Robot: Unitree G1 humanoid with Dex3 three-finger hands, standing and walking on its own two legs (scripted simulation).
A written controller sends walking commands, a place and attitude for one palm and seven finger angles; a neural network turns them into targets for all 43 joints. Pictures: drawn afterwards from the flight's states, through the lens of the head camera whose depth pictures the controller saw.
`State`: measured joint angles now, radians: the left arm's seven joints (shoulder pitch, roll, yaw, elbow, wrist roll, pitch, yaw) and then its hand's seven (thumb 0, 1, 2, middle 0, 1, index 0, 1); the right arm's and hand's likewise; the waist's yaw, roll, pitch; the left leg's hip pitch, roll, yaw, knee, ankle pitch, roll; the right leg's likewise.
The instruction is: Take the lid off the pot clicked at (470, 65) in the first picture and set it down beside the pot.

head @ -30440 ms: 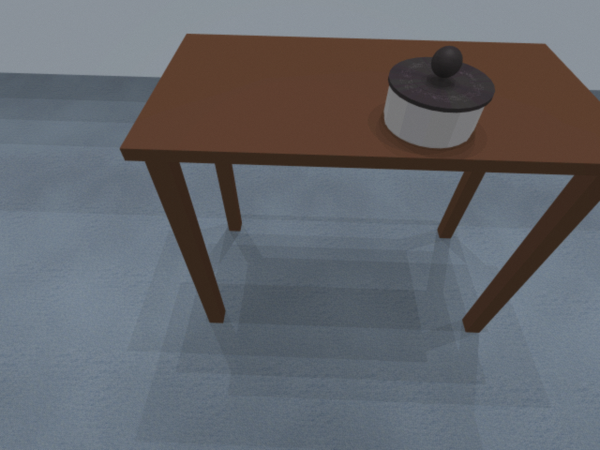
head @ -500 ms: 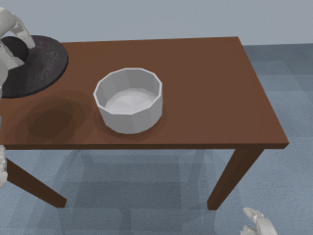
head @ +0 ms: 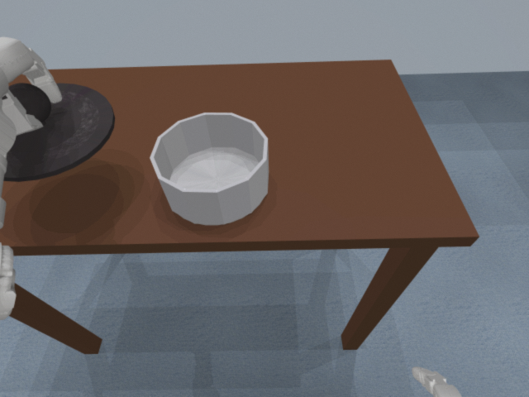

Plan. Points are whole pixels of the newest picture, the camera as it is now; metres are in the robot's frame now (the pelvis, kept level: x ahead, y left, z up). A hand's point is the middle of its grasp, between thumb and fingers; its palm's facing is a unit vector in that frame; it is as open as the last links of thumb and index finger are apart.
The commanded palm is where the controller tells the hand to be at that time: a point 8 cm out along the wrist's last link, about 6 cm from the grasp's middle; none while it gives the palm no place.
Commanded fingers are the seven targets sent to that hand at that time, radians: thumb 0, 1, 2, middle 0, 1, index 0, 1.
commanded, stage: lower the lid onto the table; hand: left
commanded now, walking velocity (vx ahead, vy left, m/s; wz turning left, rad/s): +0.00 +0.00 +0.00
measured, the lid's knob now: (27, 104) +0.45 +0.34 +0.22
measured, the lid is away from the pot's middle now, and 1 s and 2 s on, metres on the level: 0.24 0.22 0.24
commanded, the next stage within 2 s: open the fingers wide in 1.94 s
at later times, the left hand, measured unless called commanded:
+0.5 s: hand (32, 136) +0.41 +0.33 +0.19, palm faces -0.28 -0.18 -0.94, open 8.2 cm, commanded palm +0.40 +0.32 +0.28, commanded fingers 0.00 0.51 1.21 -0.80 -0.86 -0.81 -0.87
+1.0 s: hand (61, 147) +0.42 +0.31 +0.16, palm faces -0.34 -0.17 -0.92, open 8.2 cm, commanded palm +0.40 +0.32 +0.24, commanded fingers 0.00 0.51 1.21 -0.80 -0.86 -0.81 -0.87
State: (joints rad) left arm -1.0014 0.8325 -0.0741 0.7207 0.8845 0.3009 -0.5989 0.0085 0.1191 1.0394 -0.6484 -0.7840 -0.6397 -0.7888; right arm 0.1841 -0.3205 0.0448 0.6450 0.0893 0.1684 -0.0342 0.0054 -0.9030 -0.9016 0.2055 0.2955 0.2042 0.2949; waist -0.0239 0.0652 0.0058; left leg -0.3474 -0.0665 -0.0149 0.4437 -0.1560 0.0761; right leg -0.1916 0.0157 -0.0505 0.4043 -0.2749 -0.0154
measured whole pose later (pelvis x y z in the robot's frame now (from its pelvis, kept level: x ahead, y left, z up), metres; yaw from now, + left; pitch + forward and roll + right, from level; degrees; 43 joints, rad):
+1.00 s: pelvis +0.01 +0.00 +0.00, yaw +0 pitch +5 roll -2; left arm -0.84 0.78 -0.05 0.70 0.85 0.19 -0.56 0.01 0.12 1.04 -0.64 -0.78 -0.63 -0.79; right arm 0.20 -0.31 0.03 0.63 0.09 0.19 -0.02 0.00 -0.90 -0.90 0.21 0.30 0.20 0.29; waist -0.05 0.06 -0.01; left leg -0.38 -0.07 -0.01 0.48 -0.18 0.08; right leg -0.22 0.02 -0.04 0.43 -0.29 -0.01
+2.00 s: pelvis +0.00 +0.02 -0.01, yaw +0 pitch +7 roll -3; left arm -0.79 0.78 -0.05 0.82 0.85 0.05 -0.49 0.01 0.14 1.01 -0.64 -0.80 -0.63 -0.81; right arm 0.21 -0.31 0.01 0.65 0.09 0.23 -0.02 0.00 -0.90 -0.90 0.21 0.30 0.20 0.29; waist -0.06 0.06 -0.03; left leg -0.47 -0.07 -0.02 0.54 -0.20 0.10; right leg -0.29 0.02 -0.05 0.46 -0.30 0.00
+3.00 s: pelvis +0.00 +0.03 -0.01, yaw +0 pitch +9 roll -3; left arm -0.87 0.79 -0.05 0.91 0.93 -0.10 -0.41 0.00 -0.07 0.87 -0.49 -0.68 -0.48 -0.67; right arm 0.24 -0.29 0.01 0.66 0.09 0.26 -0.04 0.00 -0.90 -0.90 0.21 0.30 0.21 0.30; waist -0.06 0.03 -0.03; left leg -0.51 -0.07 -0.01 0.56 -0.20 0.11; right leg -0.33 0.02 -0.04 0.48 -0.30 -0.01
